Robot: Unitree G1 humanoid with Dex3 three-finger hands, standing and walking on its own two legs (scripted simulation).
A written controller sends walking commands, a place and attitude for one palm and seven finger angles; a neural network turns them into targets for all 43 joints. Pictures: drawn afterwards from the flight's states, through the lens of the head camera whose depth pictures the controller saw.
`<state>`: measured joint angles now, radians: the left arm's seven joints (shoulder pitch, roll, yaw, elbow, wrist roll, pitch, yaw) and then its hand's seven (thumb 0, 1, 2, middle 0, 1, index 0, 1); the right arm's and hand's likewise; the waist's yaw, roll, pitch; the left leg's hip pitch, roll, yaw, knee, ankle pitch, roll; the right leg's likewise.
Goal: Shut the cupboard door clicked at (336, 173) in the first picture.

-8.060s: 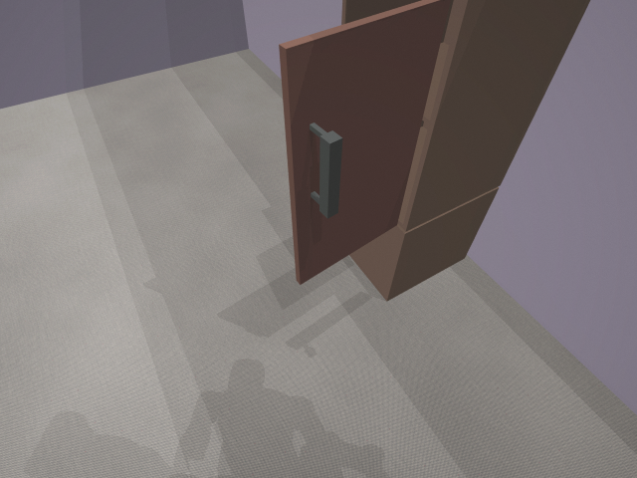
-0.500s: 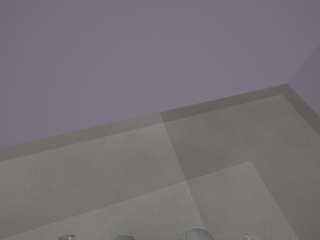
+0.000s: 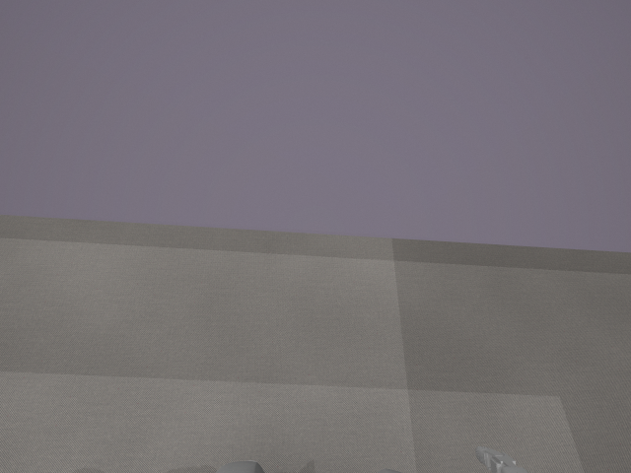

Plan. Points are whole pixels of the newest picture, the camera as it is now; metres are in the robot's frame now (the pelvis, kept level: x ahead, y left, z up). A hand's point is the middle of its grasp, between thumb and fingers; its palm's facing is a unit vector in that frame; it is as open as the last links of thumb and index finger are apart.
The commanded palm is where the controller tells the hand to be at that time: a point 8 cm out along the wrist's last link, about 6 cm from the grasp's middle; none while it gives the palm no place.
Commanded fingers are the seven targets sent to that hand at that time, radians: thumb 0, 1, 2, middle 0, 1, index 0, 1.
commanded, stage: walk to a spot facing it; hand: left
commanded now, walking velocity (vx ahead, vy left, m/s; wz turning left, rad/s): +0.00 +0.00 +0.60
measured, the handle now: out of the picture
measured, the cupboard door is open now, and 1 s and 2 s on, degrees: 96 96 96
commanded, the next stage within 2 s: none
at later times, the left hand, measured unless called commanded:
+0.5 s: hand out of the picture +0.06 +0.16 -0.13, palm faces +0.28 -0.92 -0.27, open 7.4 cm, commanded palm none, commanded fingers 0.00 0.90 0.90 -0.20 -0.30 -0.20 -0.30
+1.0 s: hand out of the picture +0.06 +0.23 -0.14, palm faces +0.55 -0.81 -0.22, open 7.4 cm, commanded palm none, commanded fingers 0.00 0.90 0.90 -0.20 -0.30 -0.20 -0.30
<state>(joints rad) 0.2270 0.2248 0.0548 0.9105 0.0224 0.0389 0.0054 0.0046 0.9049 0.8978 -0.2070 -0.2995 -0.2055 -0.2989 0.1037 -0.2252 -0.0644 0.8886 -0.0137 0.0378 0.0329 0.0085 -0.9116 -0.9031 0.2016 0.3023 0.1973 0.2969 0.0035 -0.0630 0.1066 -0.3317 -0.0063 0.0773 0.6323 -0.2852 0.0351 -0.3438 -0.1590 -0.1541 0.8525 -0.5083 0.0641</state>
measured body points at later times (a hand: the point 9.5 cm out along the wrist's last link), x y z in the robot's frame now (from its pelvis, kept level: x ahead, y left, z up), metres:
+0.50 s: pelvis +0.02 -0.05 +0.02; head +0.07 -0.06 +0.46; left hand +0.05 +0.21 -0.11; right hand +0.16 -0.28 -0.14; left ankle -0.03 +0.07 -0.65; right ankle +0.03 -0.16 -0.72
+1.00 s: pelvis +0.10 +0.00 +0.02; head +0.12 +0.03 +0.47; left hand +0.03 +0.28 -0.12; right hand +0.25 -0.19 -0.12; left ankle +0.00 +0.07 -0.72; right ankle +0.25 -0.10 -0.68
